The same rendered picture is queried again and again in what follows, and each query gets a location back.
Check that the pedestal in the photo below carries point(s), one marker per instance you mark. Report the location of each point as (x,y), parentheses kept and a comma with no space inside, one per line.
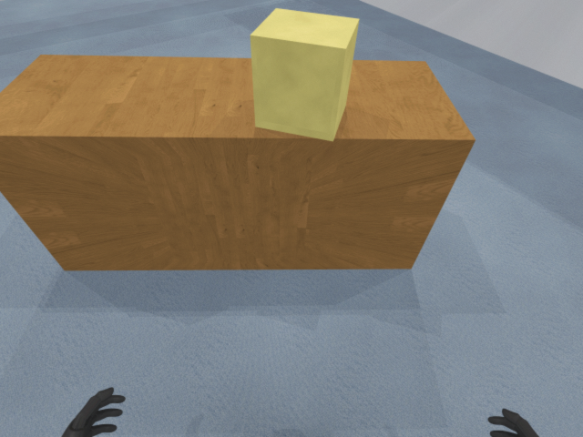
(155,163)

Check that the left robot hand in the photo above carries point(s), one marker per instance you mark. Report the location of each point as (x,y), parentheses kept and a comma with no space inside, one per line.
(81,426)

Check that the right robot hand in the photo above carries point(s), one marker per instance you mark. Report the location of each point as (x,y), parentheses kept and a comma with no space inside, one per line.
(514,422)

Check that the carton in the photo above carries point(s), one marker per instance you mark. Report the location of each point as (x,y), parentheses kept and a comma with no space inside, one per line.
(301,68)

